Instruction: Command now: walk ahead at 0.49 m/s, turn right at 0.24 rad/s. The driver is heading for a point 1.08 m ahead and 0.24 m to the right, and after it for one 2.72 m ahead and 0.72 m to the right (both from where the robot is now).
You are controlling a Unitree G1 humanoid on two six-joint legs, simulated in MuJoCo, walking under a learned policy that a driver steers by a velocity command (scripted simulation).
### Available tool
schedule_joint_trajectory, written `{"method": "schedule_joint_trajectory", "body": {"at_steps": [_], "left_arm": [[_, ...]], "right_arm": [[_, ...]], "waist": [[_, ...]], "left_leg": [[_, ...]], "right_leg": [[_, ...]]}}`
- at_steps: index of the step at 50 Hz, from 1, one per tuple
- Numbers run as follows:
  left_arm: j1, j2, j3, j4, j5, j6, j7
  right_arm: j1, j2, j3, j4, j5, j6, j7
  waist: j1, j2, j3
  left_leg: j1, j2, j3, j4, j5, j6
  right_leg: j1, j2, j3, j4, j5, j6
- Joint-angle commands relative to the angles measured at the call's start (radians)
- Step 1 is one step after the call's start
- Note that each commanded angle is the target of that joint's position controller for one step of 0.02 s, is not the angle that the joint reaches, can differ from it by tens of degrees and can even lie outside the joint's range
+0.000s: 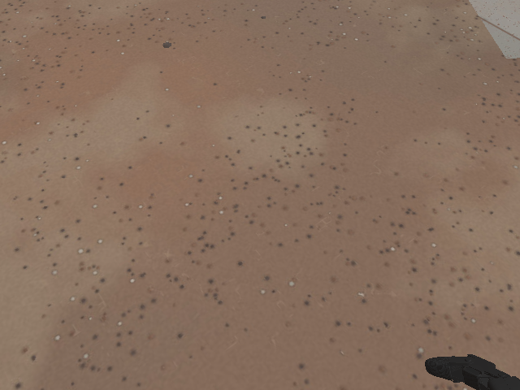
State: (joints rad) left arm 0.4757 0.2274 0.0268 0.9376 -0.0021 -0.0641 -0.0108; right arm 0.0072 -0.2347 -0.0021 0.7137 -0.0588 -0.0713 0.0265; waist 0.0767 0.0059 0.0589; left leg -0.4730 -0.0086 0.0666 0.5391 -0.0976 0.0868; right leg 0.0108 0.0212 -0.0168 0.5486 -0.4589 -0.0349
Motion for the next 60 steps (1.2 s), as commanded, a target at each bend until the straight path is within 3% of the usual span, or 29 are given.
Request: {"method": "schedule_joint_trajectory", "body": {"at_steps": [1,2,3,4,6,9,13,16,19,22,23,24,25,26,28,29,30,33,36,41,46,48,50,51,52,53,54,57,60], "left_arm": [[0.059,0.137,0.029,-0.081,-0.004,0.001,0.013],[-0.026,0.155,0.041,-0.095,0.004,0.007,0.011],[-0.064,0.125,0.034,-0.1,0.004,0.006,0.003],[-0.072,0.11,0.034,-0.092,0.01,0.014,-0.004],[-0.046,0.089,0.036,-0.08,0.03,0.043,-0.019],[-0.118,0.073,0.039,-0.102,0.031,0.061,-0.033],[-0.223,0.052,0.034,-0.144,0.032,0.061,-0.037],[-0.319,0.026,0.017,-0.177,0.031,0.059,-0.047],[-0.345,0.045,0.02,-0.199,0.042,0.059,-0.05],[-0.245,0.089,0.039,-0.188,0.054,0.05,-0.04],[-0.154,0.103,0.049,-0.162,0.06,0.037,-0.03],[-0.076,0.173,0.07,-0.151,0.065,0.021,-0.013],[-0.103,0.297,0.101,-0.165,0.048,0.026,-0.002],[-0.049,0.314,0.113,-0.178,-0.008,0.043,-0.002],[-0.2,0.199,0.085,-0.208,-0.008,0.074,0.013],[-0.239,0.157,0.072,-0.207,-0.004,0.08,0.016],[-0.253,0.137,0.067,-0.21,-0.005,0.082,0.019],[-0.252,0.168,0.076,-0.21,0.012,0.069,0.009],[-0.243,0.191,0.085,-0.215,0.015,0.073,0.009],[-0.222,0.178,0.081,-0.213,0.024,0.088,0.012],[-0.234,0.169,0.073,-0.202,0.037,0.095,0.008],[-0.241,0.165,0.068,-0.193,0.032,0.1,0.01],[-0.241,0.147,0.058,-0.183,0.015,0.103,0.019],[-0.213,0.098,0.043,-0.186,0.01,0.096,0.021],[-0.237,0.087,0.04,-0.203,-0.003,0.088,0.022],[-0.256,0.131,0.05,-0.183,0.021,0.088,0.024],[-0.241,0.128,0.053,-0.169,0.018,0.089,0.019],[-0.221,0.101,0.043,-0.134,0.021,0.096,0.016],[-0.259,0.074,0.027,-0.114,0.006,0.097,0.029]], "right_arm": [[0.432,-0.25,-0.088,0.049,0.012,0.005,-0.027],[0.335,-0.185,-0.069,0.049,0.027,0.007,-0.027],[0.271,-0.131,-0.056,0.047,0.031,0.0,-0.024],[0.249,-0.105,-0.05,0.053,0.031,-0.008,-0.024],[0.246,-0.092,-0.046,0.069,0.037,-0.024,-0.028],[0.269,-0.105,-0.055,0.091,0.046,-0.048,-0.03],[0.292,-0.097,-0.052,0.118,0.046,-0.043,-0.039],[0.305,-0.112,-0.055,0.128,0.05,-0.032,-0.044],[0.337,-0.136,-0.064,0.144,0.051,-0.016,-0.053],[0.316,-0.168,-0.079,0.14,0.053,0.008,-0.068],[0.303,-0.172,-0.082,0.134,0.057,0.019,-0.067],[0.331,-0.168,-0.081,0.122,0.056,0.023,-0.063],[0.429,-0.058,-0.061,0.082,0.046,0.031,-0.054],[0.41,-0.095,-0.061,0.074,0.037,0.048,-0.052],[0.278,-0.112,-0.063,0.057,0.037,0.051,-0.05],[0.243,-0.114,-0.065,0.05,0.029,0.055,-0.052],[0.256,-0.116,-0.067,0.048,0.02,0.069,-0.053],[0.294,-0.086,-0.062,0.056,0.022,0.101,-0.052],[0.245,-0.09,-0.063,0.036,0.026,0.111,-0.055],[0.186,-0.096,-0.063,0.024,0.034,0.116,-0.058],[0.204,-0.091,-0.056,0.03,0.05,0.103,-0.062],[0.251,-0.085,-0.053,0.043,0.055,0.095,-0.067],[0.311,-0.081,-0.05,0.062,0.049,0.079,-0.074],[0.288,-0.134,-0.055,0.048,0.031,0.069,-0.079],[0.211,-0.201,-0.064,0.025,0.025,0.066,-0.073],[0.181,-0.147,-0.053,0.026,0.024,0.059,-0.066],[0.16,-0.109,-0.04,0.027,0.033,0.051,-0.063],[0.156,-0.107,-0.034,0.053,0.042,0.044,-0.066],[0.23,-0.116,-0.035,0.096,0.043,0.049,-0.063]], "waist": [[-0.191,0.139,-0.399],[-0.148,0.074,-0.22],[-0.124,0.067,-0.119],[-0.102,0.077,-0.073],[-0.063,0.099,-0.044],[-0.05,0.066,-0.021],[-0.043,0.059,0.009],[-0.074,0.083,-0.001],[-0.089,0.094,-0.025],[-0.05,0.097,-0.086],[-0.007,0.054,-0.139],[0.03,-0.046,-0.208],[-0.071,-0.236,-0.288],[-0.002,-0.164,-0.44],[-0.035,-0.027,-0.19],[-0.063,-0.008,-0.114],[-0.08,-0.027,-0.1],[-0.1,-0.033,-0.15],[-0.082,-0.068,-0.148],[-0.043,-0.117,-0.124],[-0.038,-0.129,-0.107],[-0.056,-0.124,-0.102],[-0.089,-0.087,-0.09],[-0.062,0.046,-0.09],[-0.039,0.191,-0.045],[-0.056,0.142,-0.041],[-0.038,0.11,-0.053],[-0.032,0.144,-0.064],[-0.08,0.144,-0.096]], "left_leg": [[0.769,0.468,-0.743,-0.223,-0.222,0.188],[0.619,0.407,-0.58,-0.258,-0.269,0.153],[0.489,0.36,-0.451,-0.307,-0.209,0.125],[0.41,0.316,-0.354,-0.339,-0.145,0.092],[0.307,0.282,-0.235,-0.381,-0.05,0.07],[0.316,0.267,-0.128,-0.426,0.023,0.073],[0.327,0.23,0.058,-0.354,0.461,0.067],[0.336,0.211,0.142,-0.3,0.531,0.053],[0.429,0.243,0.152,-0.209,0.61,0.042],[0.486,0.259,0.15,0.022,0.747,0.024],[0.471,0.235,0.163,0.199,0.662,0.001],[0.326,0.183,0.168,0.456,0.354,-0.047],[0.008,0.009,0.146,0.777,-0.566,-0.097],[-0.094,-0.034,-0.062,0.896,-0.574,-0.111],[-0.154,0.05,-0.101,0.814,-0.413,-0.111],[-0.136,0.068,-0.105,0.734,-0.365,-0.114],[-0.086,0.073,-0.105,0.678,-0.331,-0.117],[-0.012,0.046,-0.101,0.606,-0.29,-0.122],[-0.04,0.04,-0.111,0.517,-0.263,-0.131],[-0.032,0.034,-0.115,0.377,-0.255,-0.131],[0.101,-0.004,-0.089,0.212,-0.321,-0.094],[0.182,-0.022,-0.074,0.074,-0.304,-0.069],[0.332,-0.008,-0.093,-0.198,-0.168,-0.033],[0.369,0.148,-0.266,-0.312,-0.214,0.001],[0.289,0.327,-0.484,-0.365,-0.109,0.088],[0.2,0.358,-0.457,-0.338,0.026,0.142],[0.197,0.311,-0.393,-0.319,0.106,0.14],[0.3,0.198,-0.24,-0.234,0.353,0.086],[0.42,0.188,-0.229,-0.157,0.53,0.079]], "right_leg": [[-0.602,0.015,0.057,0.713,-0.055,-0.048],[-0.636,-0.041,0.087,0.712,0.036,-0.057],[-0.623,-0.076,0.079,0.66,0.104,-0.054],[-0.589,-0.097,0.075,0.622,0.134,-0.05],[-0.524,-0.113,0.064,0.599,0.159,-0.032],[-0.599,-0.126,0.057,0.577,0.245,-0.016],[-0.633,-0.108,0.001,0.417,0.367,0.015],[-0.544,-0.075,-0.067,0.206,0.478,0.003],[-0.503,-0.043,-0.101,0.111,0.438,-0.027],[-0.399,0.017,-0.111,0.045,0.296,-0.082],[-0.297,0.044,-0.109,-0.052,0.359,-0.104],[-0.115,-0.056,0.028,-0.101,0.688,-0.144],[0.134,-0.352,0.378,0.034,1.393,-0.288],[0.197,-0.41,0.56,-0.071,1.241,-0.409],[-0.053,-0.328,0.432,-0.193,0.785,-0.341],[-0.148,-0.268,0.383,-0.227,0.714,-0.29],[-0.21,-0.23,0.344,-0.246,0.684,-0.259],[-0.255,-0.175,0.304,-0.246,0.678,-0.219],[-0.258,-0.152,0.336,-0.268,0.479,-0.195],[-0.246,-0.15,0.395,-0.317,0.166,-0.177],[-0.269,-0.158,0.42,-0.291,0.202,-0.179],[-0.275,-0.162,0.438,-0.264,0.258,-0.167],[-0.341,-0.121,0.42,-0.212,0.239,-0.103],[-0.393,-0.056,0.35,-0.112,0.134,-0.047],[-0.458,0.108,0.167,-0.015,0.066,-0.006],[-0.364,0.076,0.137,0.133,-0.006,0.007],[-0.329,0.067,0.137,0.187,0.017,0.014],[-0.32,0.046,0.1,0.173,0.056,0.04],[-0.29,0.032,0.052,0.001,0.073,0.052]]}}
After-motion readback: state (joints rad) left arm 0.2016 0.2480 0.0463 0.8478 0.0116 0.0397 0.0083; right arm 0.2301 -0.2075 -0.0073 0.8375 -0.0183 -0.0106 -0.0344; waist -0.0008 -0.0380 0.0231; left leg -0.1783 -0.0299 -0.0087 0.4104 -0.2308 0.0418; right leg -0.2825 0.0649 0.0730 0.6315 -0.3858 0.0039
